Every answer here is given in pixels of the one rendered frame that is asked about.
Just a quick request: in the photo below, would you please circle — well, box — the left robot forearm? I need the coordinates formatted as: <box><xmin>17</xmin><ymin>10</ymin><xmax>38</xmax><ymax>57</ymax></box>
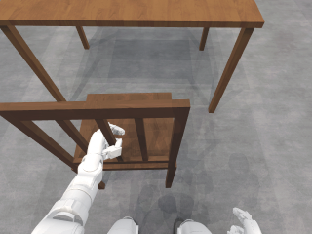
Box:
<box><xmin>31</xmin><ymin>153</ymin><xmax>103</xmax><ymax>234</ymax></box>

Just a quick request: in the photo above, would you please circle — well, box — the robot right foot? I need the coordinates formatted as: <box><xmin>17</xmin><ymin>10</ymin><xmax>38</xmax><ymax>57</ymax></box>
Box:
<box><xmin>173</xmin><ymin>218</ymin><xmax>184</xmax><ymax>234</ymax></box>

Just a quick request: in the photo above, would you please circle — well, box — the robot left hand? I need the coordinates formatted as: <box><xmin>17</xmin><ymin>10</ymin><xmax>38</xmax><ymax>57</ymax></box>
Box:
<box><xmin>87</xmin><ymin>122</ymin><xmax>125</xmax><ymax>161</ymax></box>

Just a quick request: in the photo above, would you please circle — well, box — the table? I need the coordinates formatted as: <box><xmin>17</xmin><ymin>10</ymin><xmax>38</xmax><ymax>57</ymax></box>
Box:
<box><xmin>0</xmin><ymin>0</ymin><xmax>265</xmax><ymax>113</ymax></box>

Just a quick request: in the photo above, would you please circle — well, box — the chair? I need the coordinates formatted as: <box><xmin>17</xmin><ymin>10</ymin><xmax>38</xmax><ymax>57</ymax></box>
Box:
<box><xmin>0</xmin><ymin>92</ymin><xmax>191</xmax><ymax>190</ymax></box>

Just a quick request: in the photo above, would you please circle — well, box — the robot right shin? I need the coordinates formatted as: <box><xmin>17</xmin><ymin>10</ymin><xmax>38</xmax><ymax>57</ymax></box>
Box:
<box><xmin>180</xmin><ymin>219</ymin><xmax>194</xmax><ymax>226</ymax></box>

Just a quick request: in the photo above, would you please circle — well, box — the robot right hand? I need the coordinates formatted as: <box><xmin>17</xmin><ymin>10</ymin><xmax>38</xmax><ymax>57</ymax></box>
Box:
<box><xmin>227</xmin><ymin>208</ymin><xmax>262</xmax><ymax>234</ymax></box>

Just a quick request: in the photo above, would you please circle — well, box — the robot left upper arm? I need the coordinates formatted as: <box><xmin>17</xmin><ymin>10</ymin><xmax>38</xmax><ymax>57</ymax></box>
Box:
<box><xmin>34</xmin><ymin>218</ymin><xmax>85</xmax><ymax>234</ymax></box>

